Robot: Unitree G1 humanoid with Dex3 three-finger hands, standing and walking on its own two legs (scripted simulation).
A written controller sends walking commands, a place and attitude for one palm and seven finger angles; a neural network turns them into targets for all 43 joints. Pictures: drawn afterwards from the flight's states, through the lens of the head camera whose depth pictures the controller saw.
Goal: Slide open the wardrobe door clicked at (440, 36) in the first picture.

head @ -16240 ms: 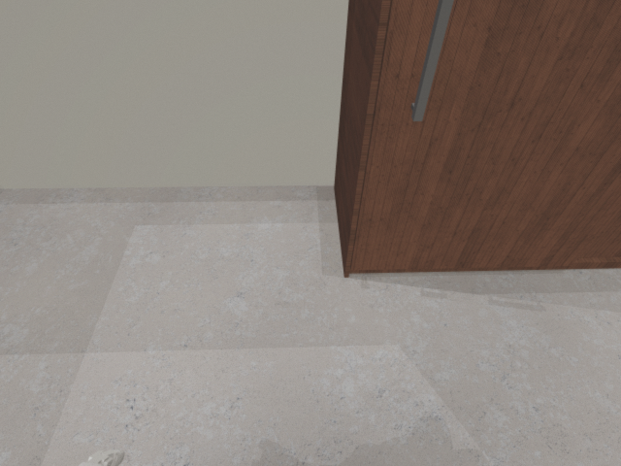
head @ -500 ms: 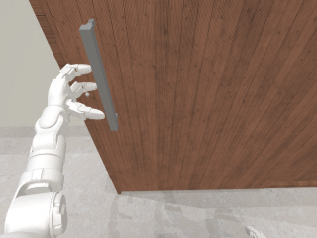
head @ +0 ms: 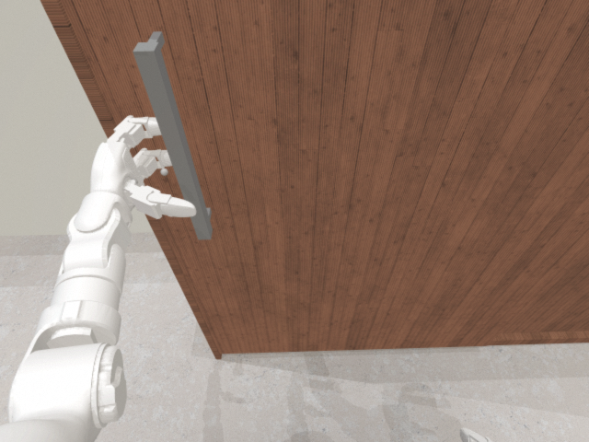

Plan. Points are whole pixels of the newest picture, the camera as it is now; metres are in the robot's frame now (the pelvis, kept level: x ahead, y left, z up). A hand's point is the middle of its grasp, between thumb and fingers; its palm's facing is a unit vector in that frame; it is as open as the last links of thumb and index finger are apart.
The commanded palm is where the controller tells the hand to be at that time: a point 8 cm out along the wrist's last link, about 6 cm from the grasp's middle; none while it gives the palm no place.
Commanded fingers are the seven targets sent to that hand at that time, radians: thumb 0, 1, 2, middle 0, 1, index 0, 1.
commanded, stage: slide the fingers in behind the handle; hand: left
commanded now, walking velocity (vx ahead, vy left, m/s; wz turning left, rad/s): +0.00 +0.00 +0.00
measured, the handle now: (185, 154) +0.47 +0.17 +0.15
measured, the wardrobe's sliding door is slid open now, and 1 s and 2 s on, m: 0.00 0.00 0.00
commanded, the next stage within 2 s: grip the handle and tug to test in 1.60 s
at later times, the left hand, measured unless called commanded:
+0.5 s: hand (173, 175) +0.43 +0.18 +0.15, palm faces +0.04 -1.00 +0.00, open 13.9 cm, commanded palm +0.40 +0.22 +0.16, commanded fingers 0.00 -0.50 0.30 -0.30 -1.20 -0.30 -1.20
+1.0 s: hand (181, 180) +0.41 +0.16 +0.15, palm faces +0.04 -1.00 +0.01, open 14.0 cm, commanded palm +0.39 +0.20 +0.16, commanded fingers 0.00 -0.50 0.30 -0.30 -1.20 -0.30 -1.20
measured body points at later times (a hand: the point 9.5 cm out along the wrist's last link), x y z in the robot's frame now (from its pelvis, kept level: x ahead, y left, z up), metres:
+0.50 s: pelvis +0.01 +0.00 +0.00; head +0.03 -0.01 +0.45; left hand +0.42 +0.23 +0.15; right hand +0.13 -0.25 -0.11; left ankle +0.03 +0.13 -0.73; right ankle -0.03 -0.10 -0.73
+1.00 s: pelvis +0.01 +0.00 +0.00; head +0.02 -0.01 +0.45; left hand +0.41 +0.22 +0.15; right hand +0.14 -0.24 -0.10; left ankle +0.03 +0.13 -0.73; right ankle -0.03 -0.10 -0.73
